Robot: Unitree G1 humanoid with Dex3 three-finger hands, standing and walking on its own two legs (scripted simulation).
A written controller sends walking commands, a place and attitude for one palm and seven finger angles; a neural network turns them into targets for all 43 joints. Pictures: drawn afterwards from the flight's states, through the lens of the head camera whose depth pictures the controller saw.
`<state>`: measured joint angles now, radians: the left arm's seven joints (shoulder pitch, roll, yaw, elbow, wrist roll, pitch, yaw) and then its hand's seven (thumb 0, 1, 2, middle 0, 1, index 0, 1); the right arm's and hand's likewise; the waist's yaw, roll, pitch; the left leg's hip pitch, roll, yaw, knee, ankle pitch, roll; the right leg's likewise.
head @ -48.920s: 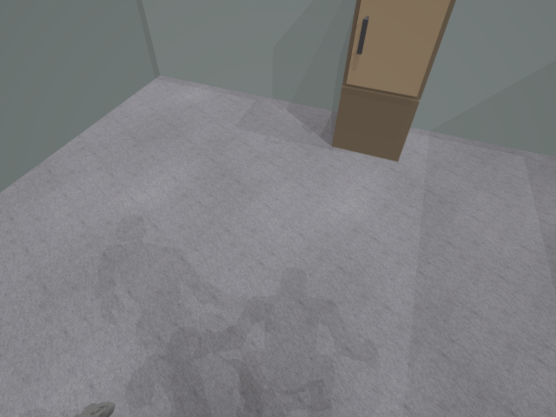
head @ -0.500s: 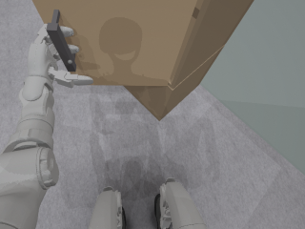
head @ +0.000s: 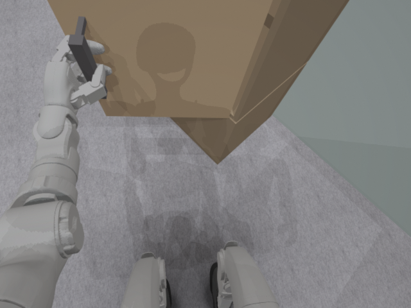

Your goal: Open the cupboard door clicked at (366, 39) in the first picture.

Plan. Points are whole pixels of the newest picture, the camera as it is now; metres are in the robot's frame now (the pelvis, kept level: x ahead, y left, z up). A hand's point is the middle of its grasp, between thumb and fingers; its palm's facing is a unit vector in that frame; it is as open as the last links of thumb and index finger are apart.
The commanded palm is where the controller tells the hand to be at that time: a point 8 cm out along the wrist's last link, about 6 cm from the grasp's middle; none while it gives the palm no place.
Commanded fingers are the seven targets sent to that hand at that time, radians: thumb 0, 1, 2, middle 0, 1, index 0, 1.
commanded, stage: pull the door open along its arc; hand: left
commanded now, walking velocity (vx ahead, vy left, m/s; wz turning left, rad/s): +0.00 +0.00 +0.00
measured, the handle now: (92, 61) +0.58 +0.18 +0.03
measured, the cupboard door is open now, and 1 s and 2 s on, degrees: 48 89 91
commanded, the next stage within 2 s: open thumb and fingers to let go in 1.08 s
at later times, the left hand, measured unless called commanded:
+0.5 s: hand (103, 112) +0.46 +0.15 +0.04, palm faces -0.09 -1.00 -0.01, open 6.0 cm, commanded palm +0.40 +0.20 +0.04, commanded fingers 0.00 0.90 0.90 -0.40 -1.35 -0.40 -1.35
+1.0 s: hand (165, 183) +0.33 +0.05 +0.05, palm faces +0.33 -0.94 +0.01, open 6.4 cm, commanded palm +0.26 +0.11 +0.04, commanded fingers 0.00 0.90 0.90 -0.40 -1.35 -0.40 -1.35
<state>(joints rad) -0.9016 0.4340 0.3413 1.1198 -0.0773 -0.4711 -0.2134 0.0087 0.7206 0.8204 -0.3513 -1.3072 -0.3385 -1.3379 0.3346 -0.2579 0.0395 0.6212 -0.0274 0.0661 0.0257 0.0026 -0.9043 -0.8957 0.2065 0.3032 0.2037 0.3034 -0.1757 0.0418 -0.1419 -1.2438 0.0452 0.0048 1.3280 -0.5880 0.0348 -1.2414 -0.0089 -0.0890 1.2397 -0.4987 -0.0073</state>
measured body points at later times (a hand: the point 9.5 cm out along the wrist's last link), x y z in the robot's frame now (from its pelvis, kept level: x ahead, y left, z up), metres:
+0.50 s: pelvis +0.01 +0.00 +0.02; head +0.15 +0.01 +0.44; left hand +0.46 +0.20 +0.04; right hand +0.06 -0.26 -0.10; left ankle +0.01 +0.10 -0.61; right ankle +0.04 -0.12 -0.61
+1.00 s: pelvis +0.02 -0.03 +0.02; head +0.12 -0.04 +0.46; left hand +0.30 +0.10 +0.05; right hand +0.23 -0.22 -0.08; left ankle +0.01 +0.10 -0.61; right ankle +0.04 -0.12 -0.61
